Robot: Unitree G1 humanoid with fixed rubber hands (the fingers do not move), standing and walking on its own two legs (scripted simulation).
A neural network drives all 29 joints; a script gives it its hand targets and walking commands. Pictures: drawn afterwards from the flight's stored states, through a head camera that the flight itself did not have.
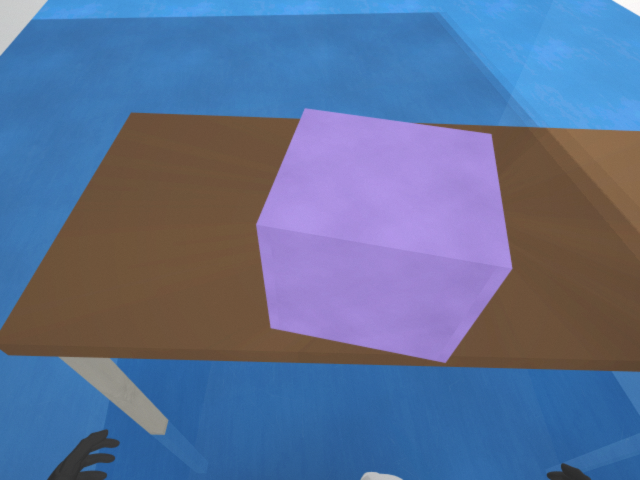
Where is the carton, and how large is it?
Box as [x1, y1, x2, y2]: [256, 108, 511, 362]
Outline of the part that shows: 305,108 256,224 270,326 272,328 445,362 511,269 491,135 487,133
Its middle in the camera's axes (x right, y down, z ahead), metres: +0.08 -0.01 +0.58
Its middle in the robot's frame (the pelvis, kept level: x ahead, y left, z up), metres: +0.45 -0.07 +0.03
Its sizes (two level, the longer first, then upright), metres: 0.276 0.246 0.244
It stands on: a table, 0.66 m high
